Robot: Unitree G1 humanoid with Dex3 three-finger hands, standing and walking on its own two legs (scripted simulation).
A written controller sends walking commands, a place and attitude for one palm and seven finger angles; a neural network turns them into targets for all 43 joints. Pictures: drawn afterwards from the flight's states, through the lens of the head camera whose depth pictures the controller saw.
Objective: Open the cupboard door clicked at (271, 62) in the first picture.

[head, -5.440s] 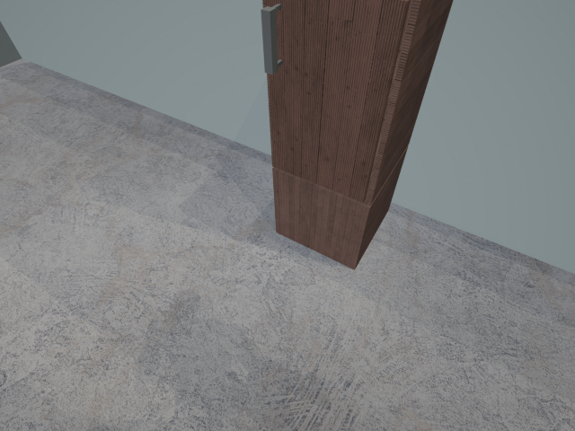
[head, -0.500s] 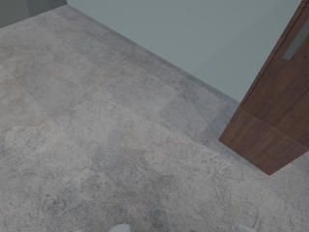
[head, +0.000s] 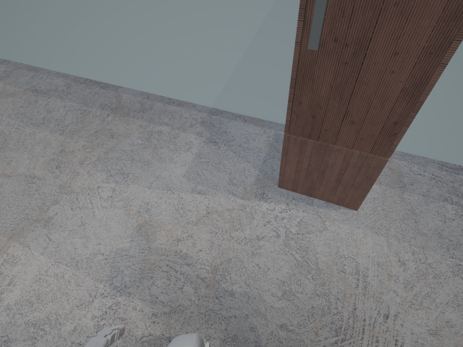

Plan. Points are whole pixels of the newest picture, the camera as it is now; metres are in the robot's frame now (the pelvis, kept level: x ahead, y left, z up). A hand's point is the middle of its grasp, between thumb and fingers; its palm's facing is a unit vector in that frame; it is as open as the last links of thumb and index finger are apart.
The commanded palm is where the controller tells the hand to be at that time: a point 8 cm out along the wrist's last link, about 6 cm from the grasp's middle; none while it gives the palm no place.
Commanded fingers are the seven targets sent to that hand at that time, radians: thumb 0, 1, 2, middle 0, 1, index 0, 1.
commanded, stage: turn to face it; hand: left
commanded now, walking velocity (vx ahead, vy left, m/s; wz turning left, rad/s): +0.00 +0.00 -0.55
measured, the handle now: (320, 13) +0.83 -0.18 +0.13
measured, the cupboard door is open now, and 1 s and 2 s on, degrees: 0 0 0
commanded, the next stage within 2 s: take the last steps up to it in 0.52 s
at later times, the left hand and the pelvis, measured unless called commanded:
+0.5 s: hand (137, 340) +0.15 +0.21 -0.16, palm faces -0.19 -0.96 -0.21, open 7.4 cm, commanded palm none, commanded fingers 0.00 0.90 0.90 -0.20 -0.30 -0.20 -0.30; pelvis +0.02 +0.03 +0.01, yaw -13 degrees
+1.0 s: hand out of the picture +0.13 +0.14 -0.16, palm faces -0.31 -0.94 -0.17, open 7.4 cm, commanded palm none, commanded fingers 0.00 0.90 0.90 -0.20 -0.30 -0.20 -0.30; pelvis +0.07 -0.03 +0.02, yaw -19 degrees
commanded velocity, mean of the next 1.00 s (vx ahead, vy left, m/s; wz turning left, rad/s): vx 0.12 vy -0.03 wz -0.26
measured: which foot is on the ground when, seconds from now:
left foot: up 0.00-0.32, down 0.34-0.70, up 0.72-1.00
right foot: down 0.00-0.34, up 0.36-0.68, down 0.70-1.00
